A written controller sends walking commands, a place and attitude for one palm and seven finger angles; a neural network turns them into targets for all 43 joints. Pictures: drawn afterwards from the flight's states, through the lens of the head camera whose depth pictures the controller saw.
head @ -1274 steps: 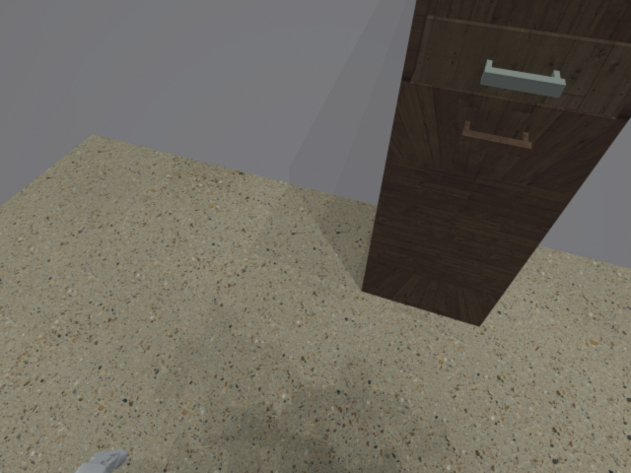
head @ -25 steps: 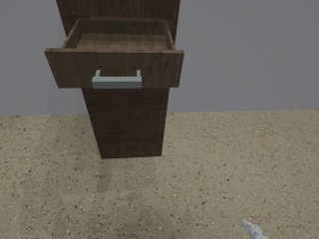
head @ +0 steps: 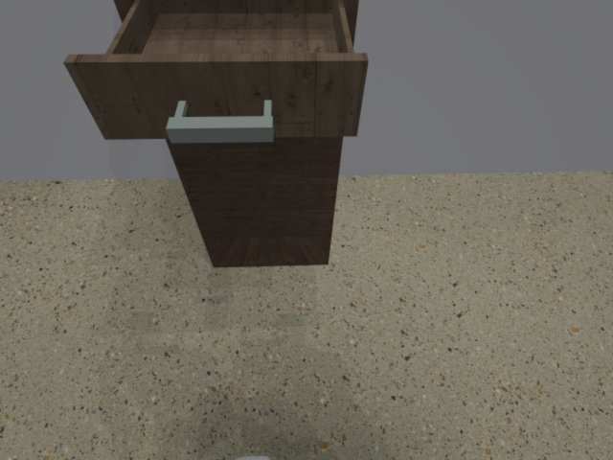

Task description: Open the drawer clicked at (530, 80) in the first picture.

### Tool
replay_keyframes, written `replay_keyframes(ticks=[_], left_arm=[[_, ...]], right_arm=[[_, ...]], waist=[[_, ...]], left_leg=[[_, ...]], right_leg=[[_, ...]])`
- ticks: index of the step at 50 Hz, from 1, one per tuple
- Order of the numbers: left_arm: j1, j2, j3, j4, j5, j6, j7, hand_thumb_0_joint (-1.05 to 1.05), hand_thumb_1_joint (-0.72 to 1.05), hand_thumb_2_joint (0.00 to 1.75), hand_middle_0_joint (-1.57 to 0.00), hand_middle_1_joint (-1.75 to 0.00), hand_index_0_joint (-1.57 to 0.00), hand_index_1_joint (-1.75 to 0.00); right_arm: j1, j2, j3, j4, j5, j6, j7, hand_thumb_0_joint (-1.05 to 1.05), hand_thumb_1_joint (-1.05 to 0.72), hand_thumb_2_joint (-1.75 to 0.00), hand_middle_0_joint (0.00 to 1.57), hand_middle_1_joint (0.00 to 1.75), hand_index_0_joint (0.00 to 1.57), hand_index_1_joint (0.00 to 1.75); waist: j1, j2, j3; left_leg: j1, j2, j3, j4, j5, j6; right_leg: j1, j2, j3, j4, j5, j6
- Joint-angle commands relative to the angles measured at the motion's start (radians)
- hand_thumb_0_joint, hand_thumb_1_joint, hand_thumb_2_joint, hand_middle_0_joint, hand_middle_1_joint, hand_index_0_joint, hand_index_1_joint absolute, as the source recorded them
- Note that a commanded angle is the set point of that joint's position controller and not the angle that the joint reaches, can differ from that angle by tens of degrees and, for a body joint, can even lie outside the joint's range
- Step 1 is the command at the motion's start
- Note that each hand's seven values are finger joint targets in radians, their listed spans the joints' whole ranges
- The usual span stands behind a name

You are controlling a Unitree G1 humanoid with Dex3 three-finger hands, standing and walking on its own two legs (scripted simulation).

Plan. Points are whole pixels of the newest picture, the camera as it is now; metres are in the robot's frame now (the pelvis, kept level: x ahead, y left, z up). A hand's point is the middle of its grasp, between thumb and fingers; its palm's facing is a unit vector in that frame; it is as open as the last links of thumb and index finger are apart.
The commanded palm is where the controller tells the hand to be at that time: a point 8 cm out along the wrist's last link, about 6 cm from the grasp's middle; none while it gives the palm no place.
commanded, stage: let the arm hang, fingers relaxed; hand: left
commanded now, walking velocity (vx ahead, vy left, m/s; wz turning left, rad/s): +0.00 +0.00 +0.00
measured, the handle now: (223, 118) +0.51 +0.15 +0.15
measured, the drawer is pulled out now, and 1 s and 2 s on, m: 0.27 0.27 0.27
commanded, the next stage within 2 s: look to check the result in 0.66 s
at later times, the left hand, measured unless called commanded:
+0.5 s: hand out of the picture +0.05 +0.16 -0.15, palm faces -0.02 -0.97 -0.23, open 7.3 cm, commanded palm none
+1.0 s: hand out of the picture +0.03 +0.13 -0.15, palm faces -0.01 -0.98 -0.22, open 7.4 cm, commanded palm none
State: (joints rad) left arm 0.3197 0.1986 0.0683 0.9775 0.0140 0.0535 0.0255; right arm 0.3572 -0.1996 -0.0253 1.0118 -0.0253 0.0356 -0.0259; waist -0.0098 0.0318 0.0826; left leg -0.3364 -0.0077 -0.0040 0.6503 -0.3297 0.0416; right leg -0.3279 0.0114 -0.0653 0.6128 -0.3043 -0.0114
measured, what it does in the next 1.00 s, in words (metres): stands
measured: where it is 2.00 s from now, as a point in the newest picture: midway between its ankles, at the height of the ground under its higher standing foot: outside the picture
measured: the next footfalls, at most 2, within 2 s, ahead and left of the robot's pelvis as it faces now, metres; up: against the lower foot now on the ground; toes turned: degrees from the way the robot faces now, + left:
none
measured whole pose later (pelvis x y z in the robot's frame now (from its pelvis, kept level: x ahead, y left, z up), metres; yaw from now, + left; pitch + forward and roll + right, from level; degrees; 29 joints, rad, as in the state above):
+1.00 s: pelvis +0.02 -0.04 +0.02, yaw -2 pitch -2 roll +0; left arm 0.24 0.14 0.02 1.14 0.01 0.00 0.03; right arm 0.28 -0.14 -0.01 1.14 -0.01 0.01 -0.04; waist -0.02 0.03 0.08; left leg -0.13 0.03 0.02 0.38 -0.23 -0.02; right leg -0.15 0.06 -0.04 0.39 -0.22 -0.07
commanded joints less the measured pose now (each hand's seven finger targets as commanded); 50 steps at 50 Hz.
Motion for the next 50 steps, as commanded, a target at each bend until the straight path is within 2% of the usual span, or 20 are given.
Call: replay_keyframes(ticks=[1,2,3,4,6,8,12,13,17,21,23,30,31,34,41,43,46,50], left_arm=[[-0.031,0.063,-0.020,0.002,-0.008,-0.034,0.002,0.00,0.90,0.90,-0.20,-0.30,-0.20,-0.30],[-0.028,0.073,-0.022,0.027,-0.010,-0.036,0.002,0.00,0.90,0.90,-0.20,-0.30,-0.20,-0.30],[-0.018,0.072,-0.027,0.051,-0.012,-0.039,0.003,0.00,0.90,0.90,-0.20,-0.30,-0.20,-0.30],[-0.009,0.073,-0.030,0.071,-0.011,-0.043,0.004,0.00,0.90,0.90,-0.20,-0.30,-0.20,-0.30],[-0.007,0.077,-0.036,0.099,-0.010,-0.051,0.008,0.00,0.90,0.90,-0.20,-0.30,-0.20,-0.30],[-0.016,0.068,-0.042,0.117,-0.009,-0.052,0.010,0.00,0.90,0.90,-0.20,-0.30,-0.20,-0.30],[-0.018,0.058,-0.043,0.136,-0.006,-0.054,0.014,0.00,0.90,0.90,-0.20,-0.30,-0.20,-0.30],[-0.024,0.056,-0.043,0.141,-0.006,-0.053,0.014,0.00,0.90,0.90,-0.20,-0.30,-0.20,-0.30],[-0.034,0.047,-0.041,0.145,-0.004,-0.055,0.016,0.00,0.90,0.90,-0.20,-0.30,-0.20,-0.30],[-0.040,0.051,-0.036,0.141,-0.006,-0.058,0.017,0.00,0.90,0.90,-0.20,-0.30,-0.20,-0.30],[-0.048,0.054,-0.035,0.141,-0.006,-0.060,0.016,0.00,0.90,0.90,-0.20,-0.30,-0.20,-0.30],[-0.058,0.063,-0.032,0.135,-0.007,-0.064,0.015,0.00,0.90,0.90,-0.20,-0.30,-0.20,-0.30],[-0.058,0.063,-0.030,0.131,-0.007,-0.065,0.016,0.00,0.90,0.90,-0.20,-0.30,-0.20,-0.30],[-0.053,0.061,-0.031,0.134,-0.008,-0.066,0.016,0.00,0.90,0.90,-0.20,-0.30,-0.20,-0.30],[-0.046,0.063,-0.028,0.134,-0.008,-0.067,0.020,0.00,0.90,0.90,-0.20,-0.30,-0.20,-0.30],[-0.040,0.058,-0.029,0.136,-0.008,-0.067,0.019,0.00,0.90,0.90,-0.20,-0.30,-0.20,-0.30],[-0.035,0.061,-0.028,0.139,-0.008,-0.067,0.020,0.00,0.90,0.90,-0.20,-0.30,-0.20,-0.30],[-0.032,0.055,-0.029,0.141,-0.009,-0.068,0.020,0.00,0.90,0.90,-0.20,-0.30,-0.20,-0.30]], right_arm=[[0.001,-0.084,-0.007,-0.023,0.005,-0.047,-0.030,0.00,-0.90,-0.90,0.20,0.30,0.20,0.30],[0.007,-0.068,-0.003,-0.006,0.009,-0.048,-0.032,0.00,-0.90,-0.90,0.20,0.30,0.20,0.30],[0.012,-0.064,-0.002,0.006,0.012,-0.048,-0.034,0.00,-0.90,-0.90,0.20,0.30,0.20,0.30],[0.016,-0.063,-0.003,0.016,0.016,-0.047,-0.033,0.00,-0.90,-0.90,0.20,0.30,0.20,0.30],[0.016,-0.054,-0.003,0.037,0.021,-0.044,-0.027,0.00,-0.90,-0.90,0.20,0.30,0.20,0.30],[0.013,-0.037,0.000,0.059,0.018,-0.038,-0.023,0.00,-0.90,-0.90,0.20,0.30,0.20,0.30],[-0.005,-0.023,0.002,0.084,0.015,-0.037,-0.018,0.00,-0.90,-0.90,0.20,0.30,0.20,0.30],[-0.005,-0.021,0.004,0.094,0.014,-0.038,-0.019,0.00,-0.90,-0.90,0.20,0.30,0.20,0.30],[-0.016,-0.016,0.005,0.106,0.011,-0.037,-0.017,0.00,-0.90,-0.90,0.20,0.30,0.20,0.30],[-0.020,-0.015,0.006,0.107,0.011,-0.038,-0.018,0.00,-0.90,-0.90,0.20,0.30,0.20,0.30],[-0.022,-0.019,0.005,0.107,0.009,-0.040,-0.018,0.00,-0.90,-0.90,0.20,0.30,0.20,0.30],[-0.018,-0.025,0.002,0.109,0.009,-0.038,-0.019,0.00,-0.90,-0.90,0.20,0.30,0.20,0.30],[-0.015,-0.024,0.003,0.108,0.012,-0.036,-0.019,0.00,-0.90,-0.90,0.20,0.30,0.20,0.30],[-0.013,-0.024,0.001,0.111,0.009,-0.036,-0.020,0.00,-0.90,-0.90,0.20,0.30,0.20,0.30],[0.004,-0.018,0.000,0.115,0.010,-0.028,-0.019,0.00,-0.90,-0.90,0.20,0.30,0.20,0.30],[0.006,-0.014,0.000,0.117,0.008,-0.029,-0.020,0.00,-0.90,-0.90,0.20,0.30,0.20,0.30],[0.009,-0.016,-0.001,0.115,0.010,-0.026,-0.020,0.00,-0.90,-0.90,0.20,0.30,0.20,0.30],[0.016,-0.015,-0.001,0.117,0.009,-0.028,-0.022,0.00,-0.90,-0.90,0.20,0.30,0.20,0.30]], waist=[[0.013,0.155,-0.116],[0.009,0.132,-0.130],[0.009,0.081,-0.142],[0.007,0.025,-0.148],[0.002,-0.036,-0.127],[-0.006,-0.047,-0.073],[-0.005,-0.027,-0.030],[-0.005,-0.051,-0.024],[-0.003,-0.043,0.001],[0.001,-0.004,-0.015],[-0.001,-0.022,-0.026],[-0.004,-0.027,-0.035],[-0.004,-0.046,-0.034],[-0.006,-0.027,-0.043],[-0.007,-0.046,-0.022],[-0.008,-0.022,-0.024],[-0.007,-0.047,-0.016],[-0.010,-0.021,-0.016]], left_leg=[[0.152,0.202,-0.217,-0.323,0.469,0.064],[0.188,0.189,-0.176,-0.307,0.545,0.050],[0.211,0.174,-0.144,-0.291,0.566,0.037],[0.217,0.157,-0.117,-0.277,0.533,0.026],[0.212,0.126,-0.080,-0.276,0.404,0.008],[0.190,0.115,-0.069,-0.305,0.285,0.002],[0.181,0.109,-0.061,-0.328,0.222,-0.001],[0.179,0.111,-0.066,-0.332,0.226,-0.002],[0.177,0.106,-0.057,-0.335,0.218,-0.005],[0.178,0.107,-0.045,-0.328,0.246,-0.008],[0.192,0.107,-0.044,-0.325,0.266,-0.010],[0.207,0.108,-0.035,-0.321,0.269,-0.016],[0.200,0.109,-0.032,-0.319,0.257,-0.015],[0.214,0.107,-0.029,-0.316,0.258,-0.019],[0.201,0.101,-0.019,-0.308,0.218,-0.021],[0.208,0.102,-0.020,-0.309,0.224,-0.024],[0.205,0.101,-0.016,-0.304,0.208,-0.023],[0.207,0.103,-0.018,-0.305,0.217,-0.026]], right_leg=[[0.091,-0.053,0.072,-0.081,0.079,-0.001],[0.120,-0.063,0.071,-0.107,0.124,-0.004],[0.147,-0.072,0.072,-0.134,0.180,-0.007],[0.171,-0.086,0.083,-0.163,0.237,-0.013],[0.179,-0.108,0.103,-0.204,0.287,-0.025],[0.158,-0.117,0.116,-0.234,0.245,-0.028],[0.141,-0.112,0.125,-0.260,0.182,-0.025],[0.141,-0.111,0.124,-0.258,0.181,-0.025],[0.128,-0.112,0.128,-0.268,0.165,-0.025],[0.154,-0.111,0.133,-0.270,0.211,-0.028],[0.157,-0.114,0.137,-0.264,0.248,-0.030],[0.165,-0.113,0.143,-0.274,0.274,-0.033],[0.174,-0.110,0.138,-0.282,0.270,-0.033],[0.171,-0.114,0.144,-0.283,0.275,-0.035],[0.170,-0.109,0.147,-0.313,0.229,-0.034],[0.167,-0.112,0.153,-0.309,0.238,-0.038],[0.161,-0.110,0.150,-0.322,0.214,-0.034],[0.160,-0.110,0.155,-0.318,0.225,-0.037]])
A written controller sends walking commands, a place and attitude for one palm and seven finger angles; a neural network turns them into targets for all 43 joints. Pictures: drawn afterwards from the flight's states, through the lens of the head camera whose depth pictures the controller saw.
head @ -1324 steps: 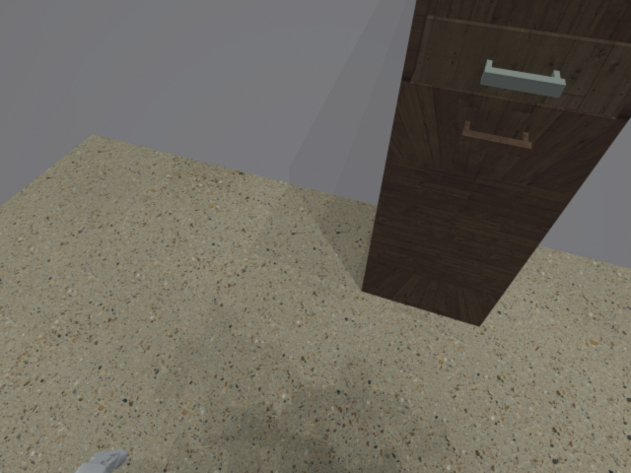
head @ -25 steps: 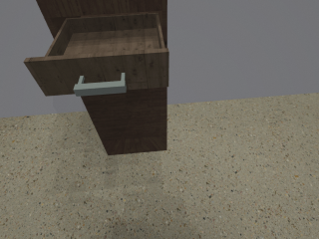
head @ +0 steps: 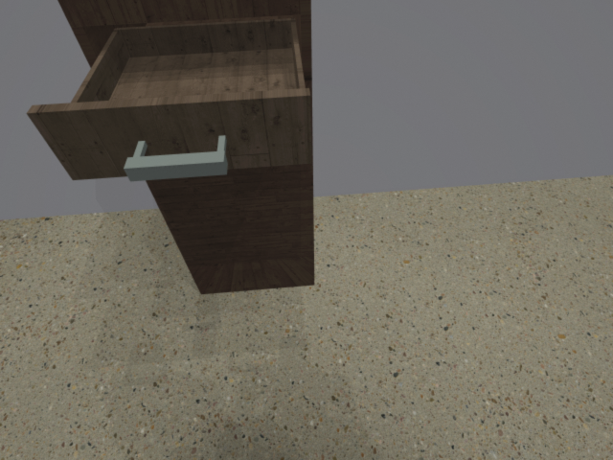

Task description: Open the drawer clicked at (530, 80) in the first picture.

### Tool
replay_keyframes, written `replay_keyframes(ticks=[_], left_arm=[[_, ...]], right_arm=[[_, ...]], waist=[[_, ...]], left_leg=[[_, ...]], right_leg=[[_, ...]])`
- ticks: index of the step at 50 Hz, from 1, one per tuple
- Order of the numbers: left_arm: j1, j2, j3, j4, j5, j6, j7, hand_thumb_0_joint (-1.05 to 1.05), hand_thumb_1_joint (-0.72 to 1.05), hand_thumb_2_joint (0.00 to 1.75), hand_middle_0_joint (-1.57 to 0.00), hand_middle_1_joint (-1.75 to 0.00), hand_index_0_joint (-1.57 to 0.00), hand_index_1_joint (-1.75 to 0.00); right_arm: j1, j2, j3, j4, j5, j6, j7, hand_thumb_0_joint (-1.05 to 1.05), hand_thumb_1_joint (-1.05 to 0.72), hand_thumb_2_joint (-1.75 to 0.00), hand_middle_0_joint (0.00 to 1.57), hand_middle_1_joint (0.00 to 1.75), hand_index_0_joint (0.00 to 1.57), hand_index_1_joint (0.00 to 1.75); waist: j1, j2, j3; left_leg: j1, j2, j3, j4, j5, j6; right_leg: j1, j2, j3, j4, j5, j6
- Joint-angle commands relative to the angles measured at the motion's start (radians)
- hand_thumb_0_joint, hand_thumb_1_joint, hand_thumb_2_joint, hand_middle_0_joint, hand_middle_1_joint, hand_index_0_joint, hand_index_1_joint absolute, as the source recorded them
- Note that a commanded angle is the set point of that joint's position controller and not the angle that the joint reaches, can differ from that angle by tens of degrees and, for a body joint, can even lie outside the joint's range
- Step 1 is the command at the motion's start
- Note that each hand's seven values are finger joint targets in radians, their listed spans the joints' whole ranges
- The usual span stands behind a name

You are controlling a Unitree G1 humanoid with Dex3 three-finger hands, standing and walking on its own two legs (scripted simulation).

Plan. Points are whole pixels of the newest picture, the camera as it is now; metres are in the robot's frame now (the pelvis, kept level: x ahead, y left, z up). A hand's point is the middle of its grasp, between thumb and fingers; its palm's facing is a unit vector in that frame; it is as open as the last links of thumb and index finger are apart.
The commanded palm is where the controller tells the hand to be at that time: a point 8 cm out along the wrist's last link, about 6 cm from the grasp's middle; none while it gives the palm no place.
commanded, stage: look to check the result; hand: left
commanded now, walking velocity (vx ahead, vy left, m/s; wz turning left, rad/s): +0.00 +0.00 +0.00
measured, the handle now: (179, 155) +0.49 +0.21 +0.13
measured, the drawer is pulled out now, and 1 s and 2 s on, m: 0.27 0.27 0.27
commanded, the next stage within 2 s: stand and wait in 0.24 s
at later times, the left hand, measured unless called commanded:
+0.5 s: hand out of the picture +0.01 +0.18 -0.17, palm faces +0.02 -0.98 -0.22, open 7.4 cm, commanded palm none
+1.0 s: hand out of the picture +0.03 +0.20 -0.17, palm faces +0.01 -0.97 -0.23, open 7.4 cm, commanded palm none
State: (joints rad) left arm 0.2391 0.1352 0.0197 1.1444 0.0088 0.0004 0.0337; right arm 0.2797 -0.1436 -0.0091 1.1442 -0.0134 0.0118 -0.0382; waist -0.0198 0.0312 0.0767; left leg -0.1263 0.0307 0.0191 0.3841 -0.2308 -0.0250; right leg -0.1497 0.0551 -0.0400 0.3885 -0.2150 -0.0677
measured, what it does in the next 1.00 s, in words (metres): stands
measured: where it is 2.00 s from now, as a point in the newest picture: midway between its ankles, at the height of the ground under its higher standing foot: outside the picture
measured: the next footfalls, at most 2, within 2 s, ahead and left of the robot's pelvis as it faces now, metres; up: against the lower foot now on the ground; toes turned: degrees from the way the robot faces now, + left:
none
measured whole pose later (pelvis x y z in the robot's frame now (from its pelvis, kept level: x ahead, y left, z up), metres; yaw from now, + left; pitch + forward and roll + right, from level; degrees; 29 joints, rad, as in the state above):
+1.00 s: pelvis +0.00 +0.01 +0.00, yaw +0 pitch -2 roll +0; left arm 0.20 0.18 0.03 1.13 0.01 -0.01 0.02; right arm 0.24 -0.18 -0.01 1.13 -0.01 0.00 -0.03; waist -0.02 0.02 0.07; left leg -0.12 0.02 0.03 0.36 -0.22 -0.01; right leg -0.15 0.04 -0.03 0.37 -0.20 -0.05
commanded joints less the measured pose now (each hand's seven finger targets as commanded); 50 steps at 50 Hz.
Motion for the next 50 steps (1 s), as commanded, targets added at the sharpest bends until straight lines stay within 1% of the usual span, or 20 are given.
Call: replay_keyframes(ticks=[1,6,11,12,16,18,21,22,23,28,29,31,35,36,39,41,42,43,45,50], left_arm=[[0.052,0.121,0.022,-0.027,-0.003,-0.016,0.013,0.00,0.90,0.90,-0.20,-0.30,-0.20,-0.30],[0.056,0.120,0.022,-0.026,-0.002,-0.016,0.013,0.00,0.90,0.90,-0.20,-0.30,-0.20,-0.30],[0.054,0.123,0.023,-0.027,-0.002,-0.015,0.012,0.00,0.90,0.90,-0.20,-0.30,-0.20,-0.30],[0.054,0.122,0.022,-0.026,-0.002,-0.015,0.011,0.00,0.90,0.90,-0.20,-0.30,-0.20,-0.30],[0.051,0.124,0.024,-0.030,-0.001,-0.016,0.011,0.00,0.90,0.90,-0.20,-0.30,-0.20,-0.30],[0.049,0.119,0.022,-0.032,-0.002,-0.016,0.011,0.00,0.90,0.90,-0.20,-0.30,-0.20,-0.30],[0.049,0.129,0.025,-0.034,-0.001,-0.017,0.010,0.00,0.90,0.90,-0.20,-0.30,-0.20,-0.30],[0.046,0.131,0.025,-0.034,-0.001,-0.018,0.010,0.00,0.90,0.90,-0.20,-0.30,-0.20,-0.30],[0.045,0.130,0.025,-0.034,-0.002,-0.018,0.009,0.00,0.90,0.90,-0.20,-0.30,-0.20,-0.30],[0.039,0.132,0.024,-0.037,-0.001,-0.016,0.008,0.00,0.90,0.90,-0.20,-0.30,-0.20,-0.30],[0.038,0.130,0.022,-0.036,-0.002,-0.016,0.008,0.00,0.90,0.90,-0.20,-0.30,-0.20,-0.30],[0.033,0.144,0.026,-0.043,0.000,-0.018,0.007,0.00,0.90,0.90,-0.20,-0.30,-0.20,-0.30],[0.028,0.145,0.028,-0.044,-0.001,-0.018,0.006,0.00,0.90,0.90,-0.20,-0.30,-0.20,-0.30],[0.027,0.156,0.029,-0.044,0.000,-0.020,0.006,0.00,0.90,0.90,-0.20,-0.30,-0.20,-0.30],[0.017,0.155,0.027,-0.044,0.000,-0.020,0.005,0.00,0.90,0.90,-0.20,-0.30,-0.20,-0.30],[0.014,0.160,0.030,-0.048,0.000,-0.021,0.005,0.00,0.90,0.90,-0.20,-0.30,-0.20,-0.30],[0.009,0.161,0.028,-0.046,0.000,-0.020,0.005,0.00,0.90,0.90,-0.20,-0.30,-0.20,-0.30],[0.007,0.162,0.029,-0.047,0.000,-0.020,0.004,0.00,0.90,0.90,-0.20,-0.30,-0.20,-0.30],[0.004,0.167,0.029,-0.045,0.000,-0.021,0.003,0.00,0.90,0.90,-0.20,-0.30,-0.20,-0.30],[-0.010,0.180,0.029,-0.048,0.000,-0.021,0.002,0.00,0.90,0.90,-0.20,-0.30,-0.20,-0.30]], right_arm=[[0.093,-0.071,-0.018,-0.018,-0.001,-0.003,-0.009,0.00,-0.90,-0.90,0.20,0.30,0.20,0.30],[0.099,-0.070,-0.018,-0.020,-0.002,-0.002,-0.010,0.00,-0.90,-0.90,0.20,0.30,0.20,0.30],[0.098,-0.075,-0.019,-0.020,-0.002,-0.004,-0.010,0.00,-0.90,-0.90,0.20,0.30,0.20,0.30],[0.095,-0.072,-0.020,-0.021,-0.004,-0.004,-0.009,0.00,-0.90,-0.90,0.20,0.30,0.20,0.30],[0.098,-0.079,-0.021,-0.024,-0.002,-0.004,-0.010,0.00,-0.90,-0.90,0.20,0.30,0.20,0.30],[0.095,-0.076,-0.021,-0.020,-0.005,-0.005,-0.009,0.00,-0.90,-0.90,0.20,0.30,0.20,0.30],[0.089,-0.085,-0.022,-0.024,-0.002,-0.008,-0.009,0.00,-0.90,-0.90,0.20,0.30,0.20,0.30],[0.093,-0.081,-0.022,-0.023,-0.003,-0.009,-0.009,0.00,-0.90,-0.90,0.20,0.30,0.20,0.30],[0.088,-0.084,-0.022,-0.024,-0.003,-0.008,-0.009,0.00,-0.90,-0.90,0.20,0.30,0.20,0.30],[0.083,-0.088,-0.022,-0.025,-0.005,-0.008,-0.008,0.00,-0.90,-0.90,0.20,0.30,0.20,0.30],[0.080,-0.091,-0.022,-0.024,-0.005,-0.008,-0.008,0.00,-0.90,-0.90,0.20,0.30,0.20,0.30],[0.081,-0.103,-0.024,-0.027,-0.003,-0.010,-0.007,0.00,-0.90,-0.90,0.20,0.30,0.20,0.30],[0.069,-0.106,-0.025,-0.028,-0.005,-0.013,-0.007,0.00,-0.90,-0.90,0.20,0.30,0.20,0.30],[0.064,-0.115,-0.026,-0.031,-0.002,-0.013,-0.007,0.00,-0.90,-0.90,0.20,0.30,0.20,0.30],[0.059,-0.119,-0.026,-0.031,-0.004,-0.015,-0.008,0.00,-0.90,-0.90,0.20,0.30,0.20,0.30],[0.054,-0.125,-0.028,-0.034,-0.003,-0.015,-0.007,0.00,-0.90,-0.90,0.20,0.30,0.20,0.30],[0.049,-0.124,-0.028,-0.031,-0.003,-0.016,-0.007,0.00,-0.90,-0.90,0.20,0.30,0.20,0.30],[0.048,-0.128,-0.027,-0.033,-0.004,-0.017,-0.007,0.00,-0.90,-0.90,0.20,0.30,0.20,0.30],[0.038,-0.135,-0.027,-0.032,-0.004,-0.018,-0.007,0.00,-0.90,-0.90,0.20,0.30,0.20,0.30],[0.022,-0.149,-0.028,-0.036,-0.004,-0.018,-0.006,0.00,-0.90,-0.90,0.20,0.30,0.20,0.30]], waist=[[0.002,-0.033,-0.010],[0.002,-0.028,0.003],[0.003,-0.021,-0.006],[0.002,-0.019,0.005],[0.002,-0.041,0.003],[0.001,-0.024,0.005],[0.004,-0.014,-0.007],[0.003,-0.026,-0.017],[0.004,-0.030,-0.002],[0.004,-0.022,0.002],[0.004,-0.017,0.006],[0.005,-0.030,-0.002],[0.006,-0.017,-0.010],[0.008,-0.019,-0.012],[0.004,-0.015,-0.019],[0.007,-0.023,-0.019],[0.004,-0.013,-0.020],[0.005,-0.022,-0.021],[0.005,-0.009,-0.028],[0.005,-0.028,-0.027]], left_leg=[[-0.004,0.065,-0.042,-0.036,0.117,0.043],[-0.007,0.064,-0.041,-0.035,0.107,0.042],[-0.009,0.067,-0.042,-0.039,0.104,0.043],[-0.010,0.065,-0.044,-0.040,0.108,0.042],[-0.012,0.068,-0.044,-0.040,0.103,0.043],[-0.010,0.068,-0.048,-0.044,0.106,0.042],[-0.004,0.073,-0.049,-0.047,0.122,0.045],[-0.006,0.072,-0.050,-0.047,0.124,0.044],[-0.010,0.071,-0.050,-0.048,0.119,0.043],[-0.010,0.072,-0.054,-0.053,0.110,0.044],[-0.010,0.073,-0.055,-0.055,0.104,0.045],[-0.012,0.075,-0.055,-0.057,0.109,0.046],[-0.009,0.075,-0.060,-0.062,0.116,0.047],[-0.006,0.074,-0.060,-0.059,0.118,0.049],[0.000,0.077,-0.063,-0.061,0.131,0.048],[-0.003,0.079,-0.062,-0.065,0.128,0.050],[-0.003,0.079,-0.066,-0.067,0.130,0.048],[-0.001,0.081,-0.067,-0.070,0.134,0.049],[0.007,0.082,-0.067,-0.070,0.148,0.049],[0.005,0.083,-0.071,-0.075,0.141,0.050]], right_leg=[[-0.015,-0.152,0.125,-0.098,0.138,0.021],[-0.024,-0.150,0.128,-0.107,0.117,0.022],[-0.016,-0.151,0.127,-0.107,0.104,0.021],[-0.024,-0.152,0.132,-0.105,0.111,0.020],[-0.022,-0.148,0.128,-0.109,0.106,0.021],[-0.025,-0.151,0.128,-0.103,0.106,0.019],[-0.017,-0.149,0.125,-0.098,0.126,0.016],[-0.007,-0.150,0.126,-0.094,0.139,0.018],[-0.016,-0.152,0.126,-0.096,0.137,0.019],[-0.024,-0.149,0.128,-0.098,0.103,0.016],[-0.032,-0.149,0.130,-0.100,0.091,0.016],[-0.019,-0.145,0.126,-0.101,0.094,0.016],[-0.016,-0.151,0.127,-0.095,0.102,0.014],[-0.014,-0.150,0.126,-0.098,0.105,0.014],[-0.013,-0.151,0.128,-0.088,0.132,0.014],[-0.007,-0.149,0.124,-0.091,0.126,0.013],[-0.009,-0.152,0.127,-0.090,0.126,0.014],[-0.009,-0.151,0.126,-0.087,0.129,0.014],[-0.006,-0.153,0.126,-0.083,0.150,0.013],[-0.004,-0.155,0.123,-0.090,0.139,0.015]])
